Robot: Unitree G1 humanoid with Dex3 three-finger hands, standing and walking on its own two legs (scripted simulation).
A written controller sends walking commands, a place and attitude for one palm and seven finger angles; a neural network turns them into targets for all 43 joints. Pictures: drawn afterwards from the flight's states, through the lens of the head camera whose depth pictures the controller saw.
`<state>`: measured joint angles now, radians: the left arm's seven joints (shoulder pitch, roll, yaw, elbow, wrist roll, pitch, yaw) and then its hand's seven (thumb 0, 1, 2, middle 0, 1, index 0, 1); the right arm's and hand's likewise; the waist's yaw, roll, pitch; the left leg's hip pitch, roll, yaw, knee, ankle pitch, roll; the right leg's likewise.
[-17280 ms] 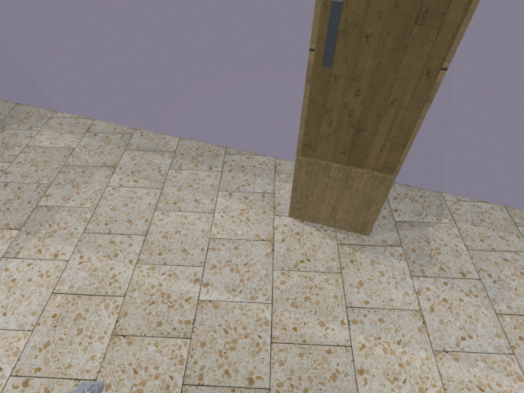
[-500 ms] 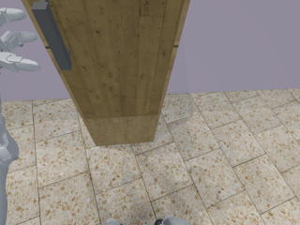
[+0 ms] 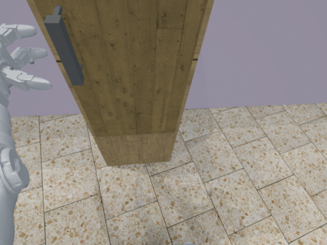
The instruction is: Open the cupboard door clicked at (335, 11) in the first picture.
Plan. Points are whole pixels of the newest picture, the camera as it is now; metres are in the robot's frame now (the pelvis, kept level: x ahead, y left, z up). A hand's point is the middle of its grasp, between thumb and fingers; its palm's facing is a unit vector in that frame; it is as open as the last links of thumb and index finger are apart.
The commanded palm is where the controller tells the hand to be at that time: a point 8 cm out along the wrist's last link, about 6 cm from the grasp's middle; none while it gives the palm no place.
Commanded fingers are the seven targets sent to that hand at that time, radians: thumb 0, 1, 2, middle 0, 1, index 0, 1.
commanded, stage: slide the fingers in behind the handle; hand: left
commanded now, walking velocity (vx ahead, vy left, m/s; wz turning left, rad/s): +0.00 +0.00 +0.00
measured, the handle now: (69, 48) +0.54 +0.19 +0.15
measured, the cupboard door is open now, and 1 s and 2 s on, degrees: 0 0 0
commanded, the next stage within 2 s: close the thumb around the handle in 1.52 s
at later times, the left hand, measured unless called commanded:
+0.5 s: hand (46, 63) +0.49 +0.22 +0.15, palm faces +0.05 -1.00 +0.00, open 14.0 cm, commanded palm +0.47 +0.26 +0.15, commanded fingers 0.00 -0.50 0.30 -0.30 -1.20 -0.30 -1.20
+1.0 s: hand (61, 64) +0.49 +0.19 +0.15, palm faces +0.02 -1.00 +0.02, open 14.0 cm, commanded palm +0.46 +0.24 +0.15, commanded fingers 0.00 -0.50 0.30 -0.30 -1.20 -0.30 -1.20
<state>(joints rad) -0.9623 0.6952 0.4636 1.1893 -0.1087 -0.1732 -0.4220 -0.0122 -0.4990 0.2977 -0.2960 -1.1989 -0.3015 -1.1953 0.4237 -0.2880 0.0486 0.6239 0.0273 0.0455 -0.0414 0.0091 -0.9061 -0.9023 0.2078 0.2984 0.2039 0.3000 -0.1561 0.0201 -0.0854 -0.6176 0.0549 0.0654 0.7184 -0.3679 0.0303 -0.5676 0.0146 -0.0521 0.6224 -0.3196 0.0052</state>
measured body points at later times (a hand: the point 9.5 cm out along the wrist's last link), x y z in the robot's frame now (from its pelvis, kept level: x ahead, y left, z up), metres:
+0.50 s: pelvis -0.01 -0.01 +0.00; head +0.08 +0.00 +0.44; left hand +0.48 +0.28 +0.15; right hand +0.00 -0.28 -0.11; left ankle -0.02 +0.09 -0.72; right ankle -0.02 -0.13 -0.72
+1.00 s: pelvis -0.01 -0.01 +0.00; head +0.06 +0.00 +0.44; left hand +0.48 +0.25 +0.15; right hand +0.01 -0.28 -0.11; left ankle -0.02 +0.09 -0.72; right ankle -0.02 -0.13 -0.72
